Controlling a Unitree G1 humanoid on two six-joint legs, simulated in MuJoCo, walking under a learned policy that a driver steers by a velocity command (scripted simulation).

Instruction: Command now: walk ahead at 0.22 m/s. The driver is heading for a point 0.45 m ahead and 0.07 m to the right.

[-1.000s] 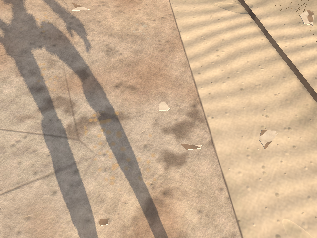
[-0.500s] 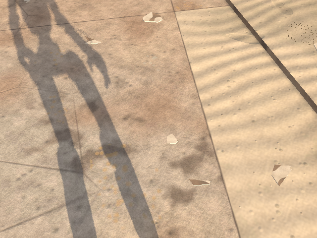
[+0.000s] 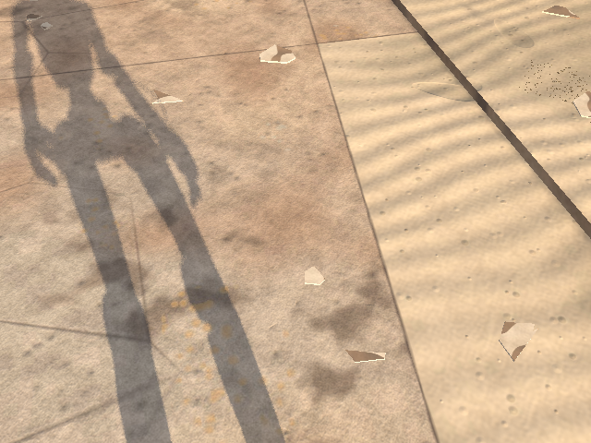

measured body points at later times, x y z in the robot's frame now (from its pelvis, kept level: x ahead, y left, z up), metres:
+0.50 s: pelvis +0.17 -0.03 +0.01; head +0.19 -0.03 +0.46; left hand +0.11 +0.23 -0.13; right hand +0.37 -0.27 -0.09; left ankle +0.35 +0.14 -0.68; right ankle +0.05 -0.11 -0.73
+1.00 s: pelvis +0.37 +0.03 +0.01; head +0.39 +0.03 +0.46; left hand +0.49 +0.29 -0.12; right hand +0.46 -0.23 -0.13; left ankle +0.41 +0.12 -0.73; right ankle +0.44 -0.12 -0.71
